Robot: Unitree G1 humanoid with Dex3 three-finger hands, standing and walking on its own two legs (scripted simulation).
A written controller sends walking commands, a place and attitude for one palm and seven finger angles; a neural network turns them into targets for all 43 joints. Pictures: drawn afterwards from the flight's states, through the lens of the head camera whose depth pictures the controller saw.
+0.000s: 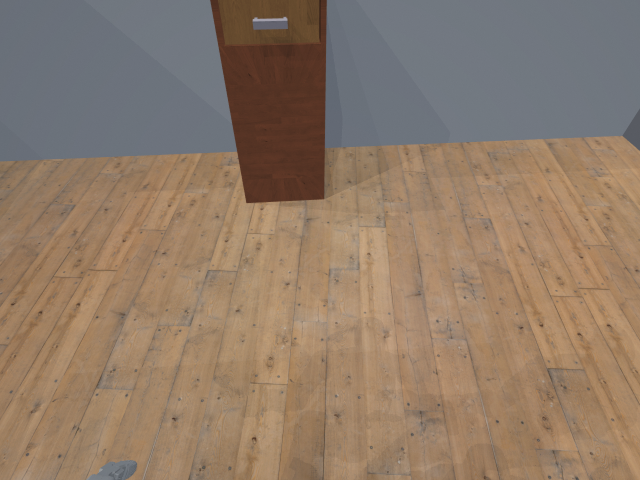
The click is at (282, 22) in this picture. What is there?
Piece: drawer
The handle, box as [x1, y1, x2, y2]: [253, 17, 287, 29]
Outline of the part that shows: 253,19 253,29 287,28 287,20 285,17 275,19 258,19 257,17 255,17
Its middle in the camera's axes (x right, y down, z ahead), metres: -0.17 -0.73 +1.29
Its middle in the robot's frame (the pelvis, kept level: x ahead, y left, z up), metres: +1.45 +0.23 +0.05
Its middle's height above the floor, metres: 0.82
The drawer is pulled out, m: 0.00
